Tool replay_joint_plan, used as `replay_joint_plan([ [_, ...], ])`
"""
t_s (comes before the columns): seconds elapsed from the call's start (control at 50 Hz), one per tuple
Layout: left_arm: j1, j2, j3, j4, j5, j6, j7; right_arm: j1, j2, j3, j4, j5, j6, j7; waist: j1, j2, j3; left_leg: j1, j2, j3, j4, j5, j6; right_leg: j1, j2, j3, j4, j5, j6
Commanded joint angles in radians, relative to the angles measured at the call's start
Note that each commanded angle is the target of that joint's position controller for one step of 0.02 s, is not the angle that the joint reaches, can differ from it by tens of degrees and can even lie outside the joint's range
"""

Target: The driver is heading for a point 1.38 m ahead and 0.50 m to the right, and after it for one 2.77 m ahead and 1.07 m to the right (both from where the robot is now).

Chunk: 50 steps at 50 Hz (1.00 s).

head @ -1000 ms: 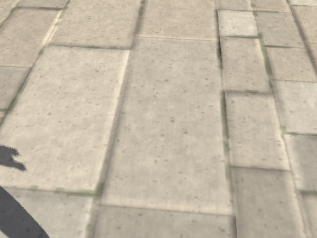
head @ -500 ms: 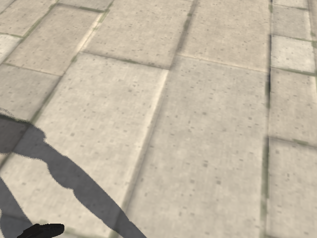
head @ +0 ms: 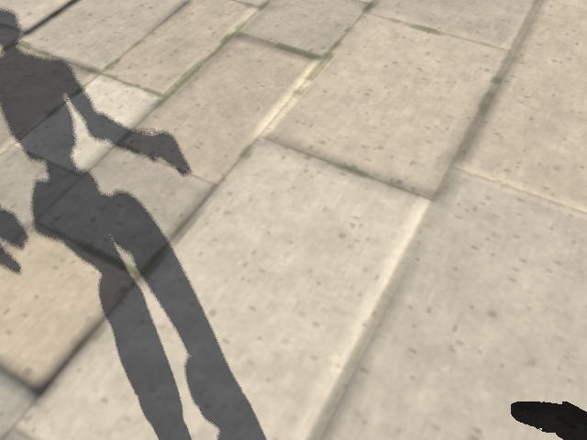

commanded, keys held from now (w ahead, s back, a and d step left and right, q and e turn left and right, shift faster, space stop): w+e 0.82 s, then w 0.18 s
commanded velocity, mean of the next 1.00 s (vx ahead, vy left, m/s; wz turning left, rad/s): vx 0.50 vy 0.00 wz -0.49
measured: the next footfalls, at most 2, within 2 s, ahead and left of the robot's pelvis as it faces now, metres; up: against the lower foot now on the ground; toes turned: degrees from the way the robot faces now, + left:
left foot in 0.10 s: +0.21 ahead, +0.14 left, +0.00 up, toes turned -6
right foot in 0.60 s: +0.42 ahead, -0.19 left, +0.00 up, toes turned -24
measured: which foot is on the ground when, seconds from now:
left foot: up 0.00-0.08, down 0.10-0.58, up 0.60-1.00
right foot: down 0.00-0.10, up 0.12-0.58, down 0.60-1.00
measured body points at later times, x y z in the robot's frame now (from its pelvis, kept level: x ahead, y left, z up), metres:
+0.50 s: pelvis +0.25 +0.00 -0.01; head +0.28 -0.02 +0.44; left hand +0.53 +0.17 -0.09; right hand +0.19 -0.29 -0.13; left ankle +0.17 +0.15 -0.75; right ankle +0.37 -0.18 -0.71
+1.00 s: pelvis +0.51 -0.14 -0.01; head +0.53 -0.17 +0.44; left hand +0.71 +0.08 -0.11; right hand +0.57 -0.46 -0.09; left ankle +0.74 -0.10 -0.71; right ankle +0.39 -0.17 -0.75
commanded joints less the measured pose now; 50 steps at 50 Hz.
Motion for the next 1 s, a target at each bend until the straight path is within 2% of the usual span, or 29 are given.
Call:
replay_joint_plan([
  [0.02, -0.027, 0.179, 0.037, -0.071, -0.008, -0.003, 0.009, -0.061, -0.079, -0.02, -0.084, 0.011, -0.023, 0.009, -0.051, -0.13, -0.017, 0.154, -0.047, 0.025, -0.099, 0.058, 0.0, -0.066, -0.231, 0.224, -0.066, 0.154, -0.158],
  [0.06, -0.03, 0.181, 0.037, -0.074, -0.008, 0.005, 0.014, -0.02, -0.104, -0.034, -0.075, 0.012, -0.03, 0.008, -0.092, -0.136, -0.029, 0.273, -0.047, 0.028, -0.166, 0.05, 0.023, -0.077, -0.225, 0.246, -0.006, 0.115, -0.128],
  [0.08, -0.031, 0.162, 0.031, -0.079, -0.002, 0.006, 0.016, 0.05, -0.127, -0.047, -0.055, 0.007, -0.031, 0.001, -0.129, -0.133, -0.059, 0.391, -0.041, 0.034, -0.187, 0.027, 0.044, -0.108, -0.191, 0.234, 0.063, 0.137, -0.105],
  [0.1, -0.055, 0.117, 0.016, -0.097, 0.008, 0.001, 0.014, 0.173, -0.172, -0.065, -0.04, -0.008, -0.033, -0.009, -0.196, -0.098, -0.137, 0.581, 0.056, -0.049, -0.176, 0.001, 0.09, -0.199, -0.133, 0.19, 0.248, 0.12, -0.067],
  [0.12, -0.019, 0.042, -0.006, -0.13, 0.016, -0.012, 0.016, 0.314, -0.254, -0.086, -0.025, -0.024, -0.022, -0.019, -0.231, 0.106, -0.277, 0.89, 0.276, -0.31, -0.179, -0.06, 0.181, -0.459, -0.024, 0.058, 0.581, -0.123, -0.005],
  [0.14, 0.028, 0.059, -0.008, -0.157, -0.007, -0.022, 0.018, 0.363, -0.254, -0.088, 0.003, -0.02, -0.008, -0.01, -0.211, 0.304, -0.323, 0.927, 0.402, -0.624, -0.28, -0.258, 0.269, -0.651, -0.02, 0.034, 0.805, -0.379, 0.008],
  [0.16, -0.006, 0.14, 0.015, -0.147, -0.02, -0.018, 0.02, 0.323, -0.178, -0.067, 0.001, -0.011, -0.008, -0.007, -0.21, 0.179, -0.204, 0.829, 0.359, -0.565, -0.311, -0.361, 0.251, -0.71, -0.078, 0.072, 0.91, -0.31, 0.01],
  [0.2, -0.08, 0.139, 0.021, -0.156, -0.007, -0.001, 0.016, 0.213, -0.106, -0.043, -0.003, -0.012, -0.009, -0.001, -0.168, 0.086, -0.064, 0.623, 0.273, -0.329, -0.361, -0.231, 0.21, -0.683, -0.132, 0.042, 0.906, -0.163, 0.016],
  [0.22, -0.09, 0.126, 0.025, -0.162, -0.001, 0.009, 0.013, 0.171, -0.082, -0.037, 0.001, -0.016, -0.011, 0.001, -0.142, 0.093, -0.027, 0.549, 0.245, -0.251, -0.391, -0.15, 0.205, -0.655, -0.156, 0.045, 0.874, -0.12, 0.019],
  [0.26, -0.1, 0.088, 0.019, -0.175, -0.003, 0.028, 0.004, 0.136, -0.086, -0.042, 0.013, -0.019, -0.021, 0.002, -0.114, 0.099, 0.001, 0.458, 0.219, -0.134, -0.443, -0.03, 0.203, -0.602, -0.176, 0.033, 0.845, -0.058, 0.031],
  [0.3, -0.129, 0.073, 0.017, -0.198, 0.002, 0.036, 0.0, 0.14, -0.106, -0.052, 0.029, -0.019, -0.029, -0.002, -0.107, 0.066, 0.005, 0.449, 0.221, -0.052, -0.464, 0.074, 0.215, -0.614, -0.18, 0.033, 0.795, 0.008, 0.047],
  [0.38, -0.228, 0.051, 0.003, -0.237, 0.005, 0.032, -0.022, 0.158, -0.147, -0.066, 0.058, -0.016, -0.024, -0.013, -0.131, 0.033, 0.018, 0.463, 0.198, 0.103, -0.471, 0.148, 0.196, -0.579, -0.172, -0.002, 0.563, 0.208, 0.046],
  [0.44, -0.331, 0.051, -0.004, -0.277, 0.007, 0.03, -0.04, 0.199, -0.181, -0.076, 0.08, -0.003, -0.014, -0.017, -0.168, 0.021, 0.043, 0.494, 0.209, 0.167, -0.466, 0.139, 0.175, -0.54, -0.153, -0.053, 0.427, 0.258, 0.024],
  [0.5, -0.391, 0.073, 0.001, -0.319, 0.005, 0.034, -0.053, 0.232, -0.211, -0.087, 0.102, 0.014, 0.002, -0.017, -0.175, 0.025, 0.062, 0.587, 0.241, 0.201, -0.42, 0.201, 0.151, -0.542, -0.136, -0.085, 0.356, 0.173, -0.015],
  [0.54, -0.365, 0.102, 0.016, -0.331, 0.009, 0.038, -0.056, 0.233, -0.242, -0.095, 0.105, 0.021, 0.016, -0.02, -0.142, 0.051, 0.023, 0.63, 0.243, 0.238, -0.3, 0.497, 0.13, -0.448, -0.079, -0.141, 0.337, 0.065, -0.055],
  [0.56, -0.284, 0.131, 0.034, -0.318, 0.009, 0.041, -0.053, 0.23, -0.255, -0.098, 0.105, 0.025, 0.025, -0.023, -0.09, 0.059, -0.034, 0.627, 0.229, 0.263, -0.166, 0.662, 0.115, -0.326, -0.032, -0.175, 0.32, 0.033, -0.081],
  [0.58, -0.12, 0.183, 0.066, -0.275, 0.005, 0.045, -0.044, 0.228, -0.24, -0.09, 0.102, 0.025, 0.031, -0.027, -0.002, 0.041, -0.119, 0.55, 0.192, 0.298, 0.046, 0.703, 0.084, -0.089, 0.019, -0.188, 0.267, 0.084, -0.117],
  [0.6, 0.042, 0.273, 0.101, -0.241, 0.001, 0.056, -0.022, 0.255, -0.191, -0.069, 0.083, -0.002, 0.026, -0.03, 0.055, -0.074, -0.218, 0.295, 0.15, 0.304, 0.369, 0.383, 0.034, 0.226, -0.1, 0.021, 0.258, 0.114, -0.179],
  [0.62, -0.01, 0.381, 0.106, -0.257, -0.004, 0.044, -0.02, 0.349, -0.053, -0.021, 0.019, -0.034, -0.003, -0.014, -0.082, -0.323, -0.327, -0.133, -0.056, 0.172, 0.706, -0.504, -0.023, 0.516, -0.347, 0.617, 0.13, -0.094, -0.373],
  [0.64, 0.028, 0.288, 0.081, -0.283, 0.001, 0.031, -0.025, 0.225, -0.147, -0.034, 0.014, 0.007, -0.037, -0.003, 0.013, -0.185, -0.404, -0.231, -0.047, -0.02, 0.787, -0.499, -0.003, 0.535, -0.381, 0.754, -0.003, -0.204, -0.368],
  [0.66, -0.003, 0.236, 0.064, -0.267, 0.009, 0.018, -0.028, 0.14, -0.186, -0.044, -0.012, 0.038, -0.051, 0.002, 0.016, -0.141, -0.25, -0.299, -0.01, -0.012, 0.763, -0.4, 0.019, 0.433, -0.356, 0.613, -0.017, -0.126, -0.32],
  [0.68, -0.061, 0.211, 0.055, -0.272, 0.007, 0.012, -0.027, 0.132, -0.171, -0.038, -0.009, 0.022, -0.057, -0.006, -0.029, -0.064, -0.171, -0.259, 0.032, -0.01, 0.681, -0.314, 0.027, 0.285, -0.314, 0.501, -0.012, -0.031, -0.289],
  [0.7, -0.131, 0.178, 0.044, -0.285, 0.011, 0.013, -0.023, 0.137, -0.175, -0.043, 0.003, -0.006, -0.055, -0.014, -0.074, -0.047, -0.114, -0.186, 0.06, -0.009, 0.597, -0.266, 0.02, 0.144, -0.275, 0.405, -0.017, 0.08, -0.266],
  [0.72, -0.171, 0.161, 0.037, -0.304, 0.025, 0.012, -0.019, 0.161, -0.181, -0.048, 0.006, -0.013, -0.043, -0.014, -0.111, -0.072, -0.099, -0.111, 0.078, -0.018, 0.558, -0.233, 0.015, 0.048, -0.25, 0.356, -0.037, 0.162, -0.262],
  [0.76, -0.19, 0.16, 0.037, -0.306, 0.026, 0.008, -0.012, 0.175, -0.161, -0.047, 0.009, -0.02, -0.021, -0.013, -0.136, -0.074, -0.083, -0.059, 0.075, -0.003, 0.489, -0.207, -0.008, -0.045, -0.228, 0.306, -0.07, 0.254, -0.272],
  [0.8, -0.167, 0.177, 0.042, -0.29, 0.02, 0.004, 0.001, 0.136, -0.134, -0.038, -0.004, -0.027, -0.009, -0.016, -0.132, -0.062, -0.055, -0.061, 0.06, 0.012, 0.394, -0.134, -0.035, -0.103, -0.204, 0.248, -0.084, 0.315, -0.27],
  [0.9, -0.091, 0.172, 0.038, -0.243, 0.011, 0.008, 0.018, -0.033, -0.08, -0.01, -0.03, -0.018, -0.019, 0.006, -0.054, -0.097, -0.022, 0.025, 0.005, 0.04, 0.03, 0.212, -0.043, -0.13, -0.144, 0.146, -0.077, 0.228, -0.195],
  [0.94, -0.046, 0.179, 0.038, -0.218, 0.008, 0.008, 0.017, -0.086, -0.089, -0.01, -0.044, -0.006, -0.026, 0.018, -0.028, -0.103, -0.005, 0.04, -0.006, 0.037, -0.031, 0.245, -0.029, -0.096, -0.171, 0.175, -0.067, 0.182, -0.192],
  [1.0, -0.008, 0.18, 0.038, -0.192, 0.007, 0.014, 0.016, -0.119, -0.119, -0.02, -0.063, -0.004, -0.035, 0.03, -0.022, -0.111, 0.013, 0.003, -0.014, 0.027, -0.101, 0.154, 0.01, 0.029, -0.225, 0.237, -0.003, 0.204, -0.182],
])
Keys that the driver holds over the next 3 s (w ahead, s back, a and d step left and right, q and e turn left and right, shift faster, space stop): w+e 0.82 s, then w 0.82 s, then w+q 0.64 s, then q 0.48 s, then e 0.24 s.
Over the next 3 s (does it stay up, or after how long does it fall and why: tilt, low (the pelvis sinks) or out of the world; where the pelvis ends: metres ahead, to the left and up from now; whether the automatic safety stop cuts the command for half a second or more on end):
stays up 1.33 -0.57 -0.01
